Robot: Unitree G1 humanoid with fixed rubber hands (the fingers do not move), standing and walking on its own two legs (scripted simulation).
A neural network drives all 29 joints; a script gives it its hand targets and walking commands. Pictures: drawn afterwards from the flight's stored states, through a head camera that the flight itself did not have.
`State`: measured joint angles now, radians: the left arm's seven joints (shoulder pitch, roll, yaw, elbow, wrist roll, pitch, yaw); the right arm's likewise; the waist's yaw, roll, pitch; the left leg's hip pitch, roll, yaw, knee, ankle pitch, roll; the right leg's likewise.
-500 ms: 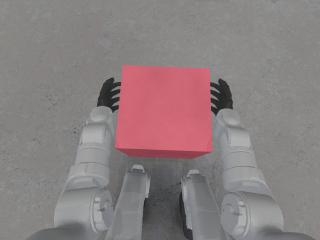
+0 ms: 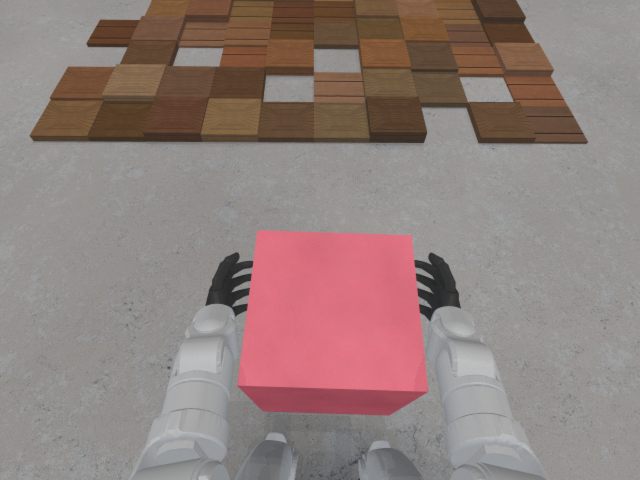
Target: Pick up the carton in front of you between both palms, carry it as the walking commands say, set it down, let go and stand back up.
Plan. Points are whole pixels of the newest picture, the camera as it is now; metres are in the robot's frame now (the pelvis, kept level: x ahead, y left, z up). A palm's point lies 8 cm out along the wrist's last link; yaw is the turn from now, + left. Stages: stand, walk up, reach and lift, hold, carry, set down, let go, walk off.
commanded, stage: reach and lift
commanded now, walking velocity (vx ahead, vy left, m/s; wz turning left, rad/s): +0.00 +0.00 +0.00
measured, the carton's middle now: (329, 332) +0.33 +0.01 -0.10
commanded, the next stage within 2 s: hold in 1.40 s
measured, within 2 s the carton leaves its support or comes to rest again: neither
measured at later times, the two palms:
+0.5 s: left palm (204, 290) +0.30 +0.15 +0.09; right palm (488, 292) +0.31 -0.15 +0.09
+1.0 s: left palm (201, 282) +0.31 +0.15 +0.10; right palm (488, 284) +0.31 -0.15 +0.10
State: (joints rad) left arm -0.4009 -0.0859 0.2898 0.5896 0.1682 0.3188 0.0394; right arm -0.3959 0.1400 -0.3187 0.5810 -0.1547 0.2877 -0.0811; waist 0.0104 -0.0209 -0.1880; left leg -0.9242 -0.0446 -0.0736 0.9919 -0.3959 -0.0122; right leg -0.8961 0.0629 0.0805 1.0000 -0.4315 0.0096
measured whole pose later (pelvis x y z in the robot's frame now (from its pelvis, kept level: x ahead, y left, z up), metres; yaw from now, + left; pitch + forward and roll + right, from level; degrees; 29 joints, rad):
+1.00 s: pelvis +0.01 +0.00 +0.07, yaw +0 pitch -4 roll +0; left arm -0.30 -0.16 0.27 0.34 0.29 0.65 0.00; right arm -0.31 0.16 -0.29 0.36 -0.29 0.61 0.01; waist 0.00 -0.01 0.02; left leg -0.16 -0.03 -0.08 0.43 -0.20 0.00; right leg -0.13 0.03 0.10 0.44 -0.23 0.00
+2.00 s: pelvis +0.01 +0.00 +0.07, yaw +0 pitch -8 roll +0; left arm -0.29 -0.16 0.24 0.25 0.27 0.76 0.00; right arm -0.30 0.16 -0.27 0.27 -0.27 0.73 0.01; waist 0.00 -0.01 0.03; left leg -0.08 -0.03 -0.08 0.40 -0.18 0.00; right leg -0.06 0.03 0.10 0.41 -0.22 0.00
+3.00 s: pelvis +0.29 -0.01 +0.08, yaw -4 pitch +5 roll +0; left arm -0.04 -0.13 0.07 -0.46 0.05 1.24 0.13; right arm -0.04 0.13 -0.06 -0.46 -0.05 1.23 -0.13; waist -0.04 0.02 -0.15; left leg -0.10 0.03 0.22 0.28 -0.27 0.02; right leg -0.59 -0.10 -0.13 0.73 -0.21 0.01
